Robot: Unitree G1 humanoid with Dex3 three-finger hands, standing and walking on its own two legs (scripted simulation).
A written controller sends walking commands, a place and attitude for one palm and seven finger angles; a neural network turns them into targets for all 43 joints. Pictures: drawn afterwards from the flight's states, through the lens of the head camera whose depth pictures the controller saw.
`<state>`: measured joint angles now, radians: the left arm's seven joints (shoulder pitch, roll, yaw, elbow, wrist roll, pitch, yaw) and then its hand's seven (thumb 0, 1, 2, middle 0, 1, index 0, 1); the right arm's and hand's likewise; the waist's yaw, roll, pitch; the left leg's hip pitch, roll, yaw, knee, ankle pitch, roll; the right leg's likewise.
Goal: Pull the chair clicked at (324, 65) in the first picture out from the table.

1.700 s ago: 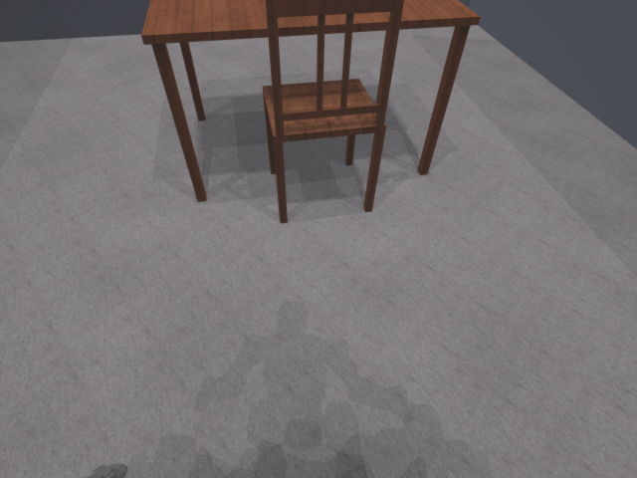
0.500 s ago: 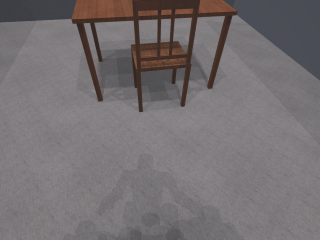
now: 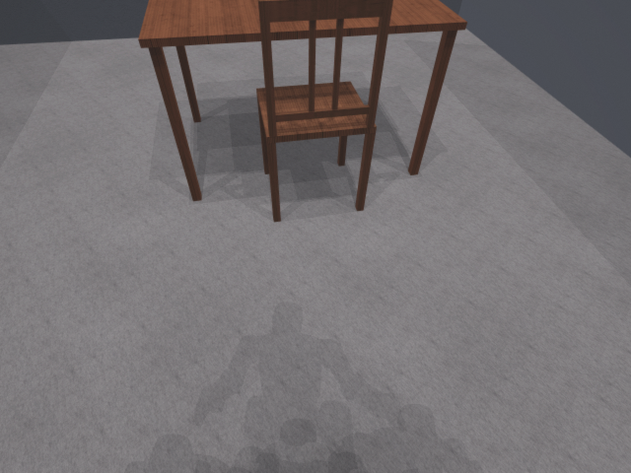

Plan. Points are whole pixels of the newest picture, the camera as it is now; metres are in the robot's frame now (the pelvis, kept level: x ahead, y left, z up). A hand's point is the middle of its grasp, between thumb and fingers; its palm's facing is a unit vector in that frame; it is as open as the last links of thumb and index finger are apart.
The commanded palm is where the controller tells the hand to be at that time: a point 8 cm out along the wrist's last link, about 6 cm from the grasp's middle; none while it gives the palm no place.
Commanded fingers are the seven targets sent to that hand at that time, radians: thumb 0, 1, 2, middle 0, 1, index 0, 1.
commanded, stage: walk to a spot facing it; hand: left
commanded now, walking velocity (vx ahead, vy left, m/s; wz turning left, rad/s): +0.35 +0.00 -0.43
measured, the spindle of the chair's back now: (311, 68) +1.32 +0.09 -0.09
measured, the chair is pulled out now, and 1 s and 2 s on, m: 0.00 0.00 0.00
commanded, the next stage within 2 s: turn to face it in 1.44 s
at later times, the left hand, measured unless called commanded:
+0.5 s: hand out of the picture +0.16 +0.16 -0.21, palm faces -0.16 -0.97 -0.18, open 7.4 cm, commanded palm none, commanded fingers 0.00 0.90 0.90 -0.20 -0.30 -0.20 -0.30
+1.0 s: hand (251, 375) +0.32 +0.14 -0.21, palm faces -0.16 -0.98 -0.11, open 7.4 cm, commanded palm none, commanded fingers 0.00 0.90 0.90 -0.20 -0.30 -0.20 -0.30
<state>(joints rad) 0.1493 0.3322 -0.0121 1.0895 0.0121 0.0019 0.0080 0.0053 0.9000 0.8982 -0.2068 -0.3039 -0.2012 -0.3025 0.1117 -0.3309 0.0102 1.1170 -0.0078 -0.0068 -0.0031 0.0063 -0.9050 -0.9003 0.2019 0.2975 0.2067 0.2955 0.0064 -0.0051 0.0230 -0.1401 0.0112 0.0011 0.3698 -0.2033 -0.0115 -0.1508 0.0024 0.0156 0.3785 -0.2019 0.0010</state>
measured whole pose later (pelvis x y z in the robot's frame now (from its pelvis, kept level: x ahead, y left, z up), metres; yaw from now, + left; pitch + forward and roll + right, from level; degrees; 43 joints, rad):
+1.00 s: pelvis +0.34 -0.03 -0.03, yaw -15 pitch -1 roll -2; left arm 0.41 0.15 0.04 1.10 0.02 -0.05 0.01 0.00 0.90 0.90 -0.21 -0.30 -0.20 -0.30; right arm 0.09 -0.16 -0.04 0.97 -0.03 -0.07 0.02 0.00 -0.91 -0.90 0.20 0.30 0.20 0.29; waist 0.04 -0.03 0.05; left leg -0.44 0.09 0.14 0.64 -0.18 0.04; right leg -0.06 0.00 -0.03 0.64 -0.49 0.00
